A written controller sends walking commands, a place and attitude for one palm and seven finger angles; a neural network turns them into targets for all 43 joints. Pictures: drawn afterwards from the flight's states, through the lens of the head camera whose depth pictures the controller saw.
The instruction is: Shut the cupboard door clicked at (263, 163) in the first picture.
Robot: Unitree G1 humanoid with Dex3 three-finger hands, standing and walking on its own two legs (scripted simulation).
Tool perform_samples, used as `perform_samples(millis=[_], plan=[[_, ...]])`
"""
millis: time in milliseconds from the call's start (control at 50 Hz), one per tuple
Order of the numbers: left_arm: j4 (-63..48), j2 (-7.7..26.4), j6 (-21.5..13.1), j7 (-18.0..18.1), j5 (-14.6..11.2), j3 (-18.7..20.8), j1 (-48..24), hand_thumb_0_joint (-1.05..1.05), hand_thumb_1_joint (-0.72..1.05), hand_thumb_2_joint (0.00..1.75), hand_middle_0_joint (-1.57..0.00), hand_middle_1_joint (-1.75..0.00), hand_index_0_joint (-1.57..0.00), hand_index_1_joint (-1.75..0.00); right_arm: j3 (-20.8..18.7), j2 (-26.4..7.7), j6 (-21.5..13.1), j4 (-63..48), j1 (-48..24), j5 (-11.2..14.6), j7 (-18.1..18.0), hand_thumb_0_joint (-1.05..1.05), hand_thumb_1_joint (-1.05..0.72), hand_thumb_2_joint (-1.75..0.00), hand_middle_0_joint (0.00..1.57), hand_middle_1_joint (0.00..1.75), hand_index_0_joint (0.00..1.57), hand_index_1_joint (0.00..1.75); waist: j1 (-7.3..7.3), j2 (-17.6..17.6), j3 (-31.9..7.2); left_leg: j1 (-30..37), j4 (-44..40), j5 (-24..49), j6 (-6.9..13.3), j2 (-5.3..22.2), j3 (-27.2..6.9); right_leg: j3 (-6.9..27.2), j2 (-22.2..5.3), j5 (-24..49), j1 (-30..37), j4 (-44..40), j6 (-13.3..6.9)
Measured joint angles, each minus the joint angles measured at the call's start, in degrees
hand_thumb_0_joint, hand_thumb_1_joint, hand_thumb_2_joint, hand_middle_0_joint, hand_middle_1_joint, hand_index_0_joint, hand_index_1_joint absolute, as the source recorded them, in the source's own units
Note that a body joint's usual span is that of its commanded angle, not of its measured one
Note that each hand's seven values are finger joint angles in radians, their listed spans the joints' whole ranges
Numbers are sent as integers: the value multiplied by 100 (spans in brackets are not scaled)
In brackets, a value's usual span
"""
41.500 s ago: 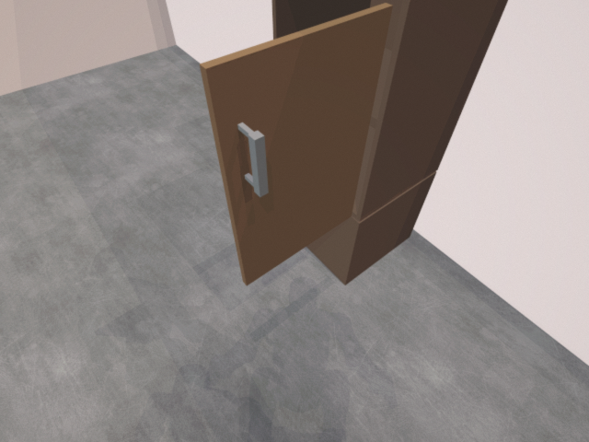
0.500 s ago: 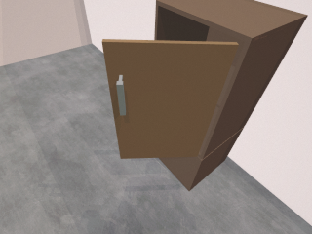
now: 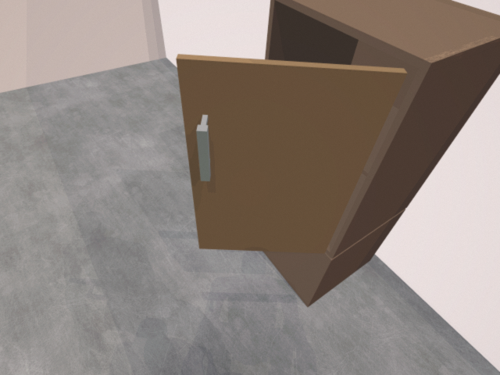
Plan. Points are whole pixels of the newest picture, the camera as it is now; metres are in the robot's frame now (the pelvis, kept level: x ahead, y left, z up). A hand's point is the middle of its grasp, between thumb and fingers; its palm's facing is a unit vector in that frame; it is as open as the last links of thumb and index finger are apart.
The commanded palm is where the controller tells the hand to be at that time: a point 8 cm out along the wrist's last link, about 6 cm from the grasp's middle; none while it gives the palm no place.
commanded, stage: shuffle to correct the standing spot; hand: left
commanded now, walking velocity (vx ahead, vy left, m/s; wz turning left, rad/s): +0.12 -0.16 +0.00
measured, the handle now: (205, 148) +0.51 +0.13 +0.08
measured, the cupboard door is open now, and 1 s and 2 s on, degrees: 55 55 55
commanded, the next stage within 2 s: come to a stop and stand still in 0.34 s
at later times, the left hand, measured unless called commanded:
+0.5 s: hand out of the picture +0.09 +0.12 -0.18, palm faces +0.09 -0.98 -0.17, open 7.3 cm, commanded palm none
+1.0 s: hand out of the picture +0.07 +0.11 -0.18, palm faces +0.08 -0.98 -0.16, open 7.3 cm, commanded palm none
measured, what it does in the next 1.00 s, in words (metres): steps on the spot: right foot, then left foot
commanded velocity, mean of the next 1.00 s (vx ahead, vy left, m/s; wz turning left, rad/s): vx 0.00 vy -0.05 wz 0.00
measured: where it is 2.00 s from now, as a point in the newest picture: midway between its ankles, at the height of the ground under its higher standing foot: outside the picture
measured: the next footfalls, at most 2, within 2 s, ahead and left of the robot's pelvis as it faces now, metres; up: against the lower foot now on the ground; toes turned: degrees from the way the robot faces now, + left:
right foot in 0.42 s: +0.12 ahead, -0.16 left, +0.00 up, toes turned -4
left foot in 0.66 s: +0.13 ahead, +0.01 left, +0.00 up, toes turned +7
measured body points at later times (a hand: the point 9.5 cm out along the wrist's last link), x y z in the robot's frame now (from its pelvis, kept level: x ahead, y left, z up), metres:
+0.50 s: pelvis +0.07 -0.06 -0.01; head +0.09 -0.05 +0.44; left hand +0.08 +0.17 -0.17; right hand +0.06 -0.29 -0.16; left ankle +0.02 +0.06 -0.70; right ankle +0.08 -0.16 -0.74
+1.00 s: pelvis +0.08 -0.05 +0.00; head +0.11 -0.04 +0.45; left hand +0.07 +0.16 -0.16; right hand +0.15 -0.28 -0.14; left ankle +0.09 +0.00 -0.73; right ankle +0.08 -0.16 -0.73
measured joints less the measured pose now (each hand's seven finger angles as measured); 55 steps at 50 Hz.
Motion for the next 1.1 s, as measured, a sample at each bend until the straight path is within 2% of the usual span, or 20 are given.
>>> perform_samples(millis=[60,120,160,200,240,300,340,380,420,460,500,540,580,640,660,700,740,860,1020,1100], plan=[[-16,-62,-40,13,-13,8,87,1,91,90,-20,-30,-20,-30,-6,-7,-11,-11,-18,3,-11,0,-90,-89,20,29,20,30,39,27,-13,-99,265,-206,-27,79,-101,-109,87,-132,31,46,-52],[6,-95,-63,35,-20,27,170,1,91,90,-20,-30,-20,-30,-5,22,-31,-17,-54,-5,-23,0,-90,-89,20,29,20,30,36,-22,-21,-171,578,-446,5,233,18,-237,152,-300,103,133,-105],[54,-100,-41,35,-20,36,194,1,91,90,-20,-30,-20,-30,0,68,-65,6,-108,-14,-37,1,-90,-89,20,29,20,30,51,-146,-18,-105,609,-545,-140,244,64,-259,121,-446,135,251,-110],[104,-119,-13,16,-19,32,204,1,91,90,-20,-30,-20,-30,1,79,-121,33,-183,-24,-73,1,-91,-89,20,29,20,30,87,-266,-18,-21,600,-619,-149,225,145,-210,75,-562,99,433,-102],[123,-153,34,-8,-4,19,168,1,91,90,-20,-30,-20,-30,-11,69,-182,0,-256,-39,-117,1,-92,-89,20,29,20,30,81,-271,6,65,565,-681,-117,272,230,-195,84,-776,-104,914,-113],[58,-142,112,-55,0,61,-68,1,91,90,-20,-30,-20,-30,-14,66,-254,-89,-315,-80,-179,1,-92,-89,20,29,20,30,-34,-184,143,227,347,-614,-166,372,249,-138,142,-1264,-560,1671,-140],[-75,-96,109,-97,-13,121,-296,1,91,90,-20,-30,-20,-30,-17,52,-256,-100,-307,-92,-194,1,-92,-89,20,29,20,30,-97,-76,263,313,211,-547,-236,455,180,-146,144,-1162,-720,1537,-136],[-248,-41,51,-143,-18,180,-479,1,91,90,-20,-30,-20,-30,-36,7,-202,-62,-264,-78,-184,0,-91,-89,20,30,20,30,-98,47,331,326,245,-578,-340,547,103,-199,122,-455,-668,858,-96],[-417,56,-48,-154,-3,225,-562,1,91,90,-20,-30,-20,-30,-70,-28,-126,-16,-183,-42,-161,0,-91,-89,20,30,20,30,-50,55,310,192,612,-831,-328,571,95,-172,60,159,-563,293,-112],[-469,84,-52,-115,10,253,-701,1,92,90,-20,-30,-20,-30,-119,-80,10,58,-175,-13,-151,0,-91,-89,20,30,20,30,-27,174,309,-144,1538,-1494,-184,620,57,-316,141,91,-578,483,-198],[-532,95,-37,-62,18,275,-760,1,92,90,-20,-30,-20,-30,-146,-100,91,85,-194,-18,-127,1,-91,-89,20,29,20,30,7,178,276,-496,2439,-1621,-125,573,176,-415,178,36,-457,381,-266],[-545,87,-42,10,20,269,-776,1,92,90,-20,-30,-20,-30,-147,-99,99,52,-270,-21,-97,1,-91,-89,20,29,20,30,23,113,264,-662,2695,-1562,-139,503,384,-428,197,100,-316,168,-291],[-503,63,-63,56,17,220,-776,1,92,90,-20,-30,-20,-30,-118,-75,57,-26,-365,-5,-73,1,-91,-89,20,29,20,30,19,49,257,-609,2215,-1380,-179,417,552,-414,214,173,-214,-12,-300],[-378,38,-72,102,-24,148,-746,1,93,90,-20,-30,-20,-30,-71,-44,-42,-97,-486,21,-109,1,-92,-89,20,29,20,30,7,51,267,-168,749,-539,-239,312,632,-407,302,150,-114,-57,-278],[-332,34,-67,96,-53,130,-734,1,93,90,-20,-30,-20,-30,-65,-54,-78,-91,-507,35,-117,1,-93,-89,20,29,20,30,0,65,273,4,377,-303,-121,305,632,-416,334,94,-99,5,-260],[-231,65,-10,98,-93,125,-752,1,94,90,-20,-30,-20,-30,-34,-4,-102,-41,-542,41,-127,1,-95,-89,20,29,20,30,32,-96,281,172,198,-282,137,203,694,-360,248,67,-7,-1,-205],[-189,65,29,122,-92,109,-750,2,94,90,-20,-30,-20,-30,12,5,-100,-31,-550,49,-130,1,-96,-89,20,29,20,30,93,-175,264,292,15,-266,223,135,732,-322,199,147,91,-154,-168],[-153,7,29,103,-93,45,-755,2,94,90,-20,-30,-20,-30,32,-63,-100,-116,-730,69,-149,1,-95,-89,20,29,20,30,158,-96,385,451,-415,-27,274,-15,763,-292,76,209,143,-331,-109],[-192,0,63,96,-58,-21,-693,1,92,90,-20,-30,-20,-30,12,-127,-56,-278,-890,53,-99,0,-94,-89,20,29,20,30,102,56,442,457,-483,71,306,-67,827,-233,17,255,58,-236,-87],[-475,118,85,142,-23,-41,-598,1,92,90,-20,-30,-20,-30,-33,-145,-118,-563,-740,19,-55,0,-93,-89,20,30,20,30,33,24,349,313,-336,82,319,-153,826,-166,-53,91,-202,191,-128]])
